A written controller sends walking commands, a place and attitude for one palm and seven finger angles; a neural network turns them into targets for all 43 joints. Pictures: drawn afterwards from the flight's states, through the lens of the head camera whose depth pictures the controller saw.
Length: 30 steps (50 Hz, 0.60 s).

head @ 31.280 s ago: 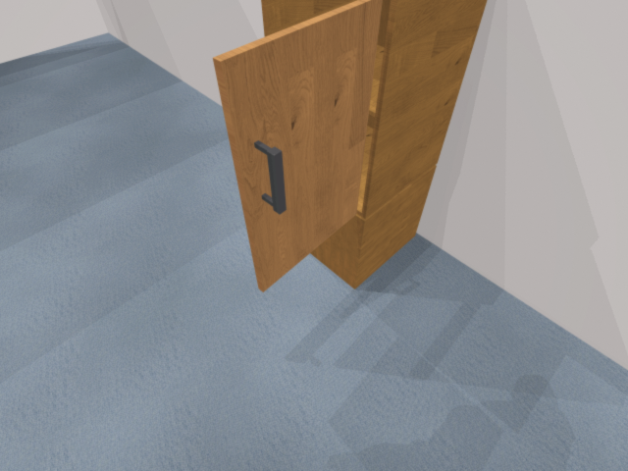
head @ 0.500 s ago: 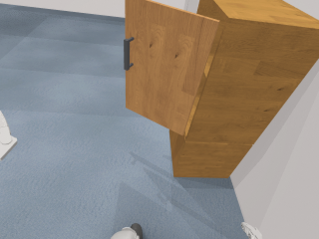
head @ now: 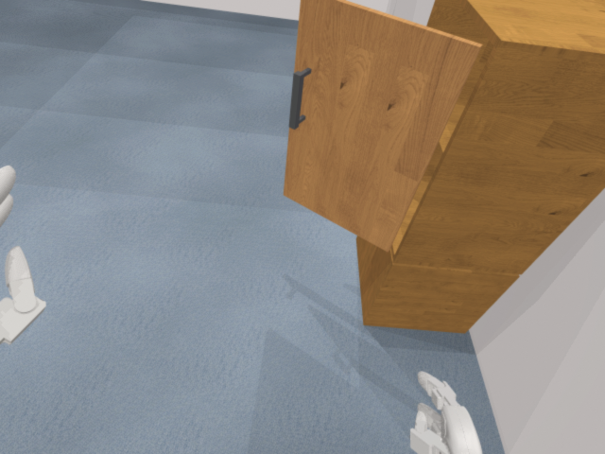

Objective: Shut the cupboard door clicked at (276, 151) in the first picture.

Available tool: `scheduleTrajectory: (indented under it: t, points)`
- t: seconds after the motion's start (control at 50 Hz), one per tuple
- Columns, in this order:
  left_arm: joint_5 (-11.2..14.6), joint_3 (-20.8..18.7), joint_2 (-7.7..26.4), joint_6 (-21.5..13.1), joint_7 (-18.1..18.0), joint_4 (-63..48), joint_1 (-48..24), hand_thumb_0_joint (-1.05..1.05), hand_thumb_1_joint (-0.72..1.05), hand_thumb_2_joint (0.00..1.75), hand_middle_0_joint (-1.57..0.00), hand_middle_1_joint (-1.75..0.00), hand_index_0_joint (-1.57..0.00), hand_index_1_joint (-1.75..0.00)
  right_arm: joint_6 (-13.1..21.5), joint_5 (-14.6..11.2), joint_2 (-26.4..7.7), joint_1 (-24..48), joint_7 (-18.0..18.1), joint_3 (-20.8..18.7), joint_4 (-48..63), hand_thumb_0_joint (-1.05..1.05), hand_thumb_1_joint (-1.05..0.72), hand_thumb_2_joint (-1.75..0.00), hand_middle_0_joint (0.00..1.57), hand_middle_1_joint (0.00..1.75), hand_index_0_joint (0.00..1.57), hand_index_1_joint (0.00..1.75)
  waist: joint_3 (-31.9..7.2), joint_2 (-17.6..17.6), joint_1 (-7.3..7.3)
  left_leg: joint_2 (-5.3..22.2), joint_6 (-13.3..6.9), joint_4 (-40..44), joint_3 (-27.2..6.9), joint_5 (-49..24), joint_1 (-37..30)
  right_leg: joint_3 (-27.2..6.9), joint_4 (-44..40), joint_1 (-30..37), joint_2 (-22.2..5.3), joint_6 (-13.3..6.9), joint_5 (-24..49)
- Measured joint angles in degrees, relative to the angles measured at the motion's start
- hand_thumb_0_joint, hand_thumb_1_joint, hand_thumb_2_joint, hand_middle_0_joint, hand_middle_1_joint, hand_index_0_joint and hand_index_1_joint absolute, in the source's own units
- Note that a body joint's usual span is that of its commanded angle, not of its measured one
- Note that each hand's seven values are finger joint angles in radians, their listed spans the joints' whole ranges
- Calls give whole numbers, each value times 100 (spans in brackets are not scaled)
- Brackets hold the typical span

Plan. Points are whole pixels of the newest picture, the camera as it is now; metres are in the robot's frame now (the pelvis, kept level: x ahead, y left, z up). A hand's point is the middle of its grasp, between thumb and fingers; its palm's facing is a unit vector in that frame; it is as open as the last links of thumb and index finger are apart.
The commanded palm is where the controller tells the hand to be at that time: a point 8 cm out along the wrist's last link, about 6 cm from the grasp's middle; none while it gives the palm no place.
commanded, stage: stop stepping back and stand still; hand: left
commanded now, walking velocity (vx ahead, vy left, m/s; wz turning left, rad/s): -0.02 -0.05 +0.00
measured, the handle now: (300, 98) +0.89 +0.05 +0.02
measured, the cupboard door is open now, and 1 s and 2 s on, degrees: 58 58 58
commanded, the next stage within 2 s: let the arm hang, fingers relaxed in 0.58 s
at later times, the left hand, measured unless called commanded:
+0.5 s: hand (61, 283) +0.23 +0.26 +0.16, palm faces +0.45 -0.76 -0.48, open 7.4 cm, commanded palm +0.17 +0.29 +0.17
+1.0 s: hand out of the picture +0.06 +0.18 -0.17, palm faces +0.01 -0.98 -0.18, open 7.1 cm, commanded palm none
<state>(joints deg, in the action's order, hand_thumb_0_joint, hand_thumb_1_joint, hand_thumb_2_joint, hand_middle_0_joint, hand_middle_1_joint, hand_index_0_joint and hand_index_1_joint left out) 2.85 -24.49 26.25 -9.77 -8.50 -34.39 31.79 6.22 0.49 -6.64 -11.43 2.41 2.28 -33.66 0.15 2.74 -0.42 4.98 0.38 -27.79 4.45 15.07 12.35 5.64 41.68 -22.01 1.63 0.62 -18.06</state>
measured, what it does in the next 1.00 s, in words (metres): steps on the spot: right foot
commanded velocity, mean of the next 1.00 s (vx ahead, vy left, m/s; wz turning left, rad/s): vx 0.00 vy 0.00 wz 0.00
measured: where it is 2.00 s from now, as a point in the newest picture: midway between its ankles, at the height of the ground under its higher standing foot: outside the picture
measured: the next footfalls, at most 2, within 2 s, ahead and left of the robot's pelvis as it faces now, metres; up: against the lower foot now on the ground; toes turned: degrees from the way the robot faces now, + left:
right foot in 0.12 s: +0.06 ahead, -0.11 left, +0.00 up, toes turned -5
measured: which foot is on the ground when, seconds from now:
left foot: down 0.00-1.00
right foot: up 0.00-0.10, down 0.12-1.00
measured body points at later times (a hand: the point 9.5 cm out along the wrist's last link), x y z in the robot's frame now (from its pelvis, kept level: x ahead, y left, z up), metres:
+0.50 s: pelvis +0.03 -0.01 -0.01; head +0.03 +0.00 +0.44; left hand +0.20 +0.30 +0.18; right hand +0.17 -0.26 -0.10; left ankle +0.01 +0.11 -0.74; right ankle +0.02 -0.10 -0.74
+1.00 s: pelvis -0.01 +0.01 -0.01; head +0.01 +0.02 +0.44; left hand +0.06 +0.23 -0.16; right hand +0.07 -0.25 -0.14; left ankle +0.01 +0.11 -0.74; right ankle +0.02 -0.10 -0.74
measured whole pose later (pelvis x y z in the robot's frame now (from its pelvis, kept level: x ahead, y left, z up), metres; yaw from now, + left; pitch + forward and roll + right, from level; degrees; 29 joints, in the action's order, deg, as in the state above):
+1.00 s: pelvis -0.01 +0.01 -0.01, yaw +0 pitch -1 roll +0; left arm -0.3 -0.2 10.1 2.7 -1.6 50.7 15.0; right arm -1.5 1.5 -13.7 -11.9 -0.1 1.0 -52.7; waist 2.7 1.9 -0.7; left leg 0.1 -1.3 -29.1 3.6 14.0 14.2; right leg 4.5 29.3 -15.2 -1.7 -0.6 -13.2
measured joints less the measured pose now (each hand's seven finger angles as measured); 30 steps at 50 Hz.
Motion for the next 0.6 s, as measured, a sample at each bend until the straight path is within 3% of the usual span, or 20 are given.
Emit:
scheduleTrajectory:
  t: [0.08,0.12,0.16,0.2,0.26,0.34,0.48,0.6]
  points:
    - [32,-224,219,-2,2,196,98,1,89,90,-21,-30,-21,-30,-162,-49,-90,-89,32,0,102,1,-90,-89,21,31,20,30,-19,-171,41,106,75,-219,28,178,76,113,-1055,494,50,5,375]
    - [33,-296,247,44,-36,404,66,1,89,90,-21,-30,-22,-30,-217,-73,-164,-120,40,-13,85,1,-90,-89,21,31,20,30,-52,-147,52,48,109,-516,70,368,216,-14,-1427,735,6,-140,524]
    - [31,-193,33,117,-81,635,-66,1,89,90,-21,-30,-22,-30,-277,-98,-307,-70,44,-74,-50,1,-90,-89,21,31,20,30,1,-329,21,118,159,-711,11,474,290,15,-1256,677,73,-321,364]
    - [46,-27,-168,194,-134,694,-96,1,89,90,-21,-30,-21,-30,-334,-143,-424,-86,49,-154,-160,1,-90,-89,21,31,20,30,3,-382,-31,55,122,-875,-102,492,369,43,-1092,620,39,-372,227]
    - [5,161,-331,171,-167,554,53,1,89,90,-21,-30,-22,-30,-418,-147,-566,-148,105,-242,-275,1,-90,-89,21,30,20,30,-4,-343,-87,-127,51,-1057,-255,727,453,42,-994,623,-23,-368,132]
    - [-23,130,-236,11,-188,384,265,1,89,90,-21,-30,-22,-30,-477,-120,-612,-238,220,-318,-363,1,-91,-89,20,30,20,30,11,-179,-117,-242,28,-617,-211,340,210,-5,-871,724,-102,-301,1]
    - [-65,-91,-150,-110,-214,769,46,1,89,90,-21,-30,-22,-30,-360,-143,-574,-251,244,-296,-293,1,-91,-89,20,30,19,30,-70,-259,-71,-213,34,-318,-185,264,131,-26,-1317,855,-50,-270,245]
    - [-41,157,-344,0,-181,793,71,1,89,90,-21,-30,-22,-30,-356,-155,-505,-99,187,-226,-213,1,-91,-89,20,30,20,30,-106,-341,-59,-236,5,-305,-137,240,171,-73,-1318,796,-72,-253,278]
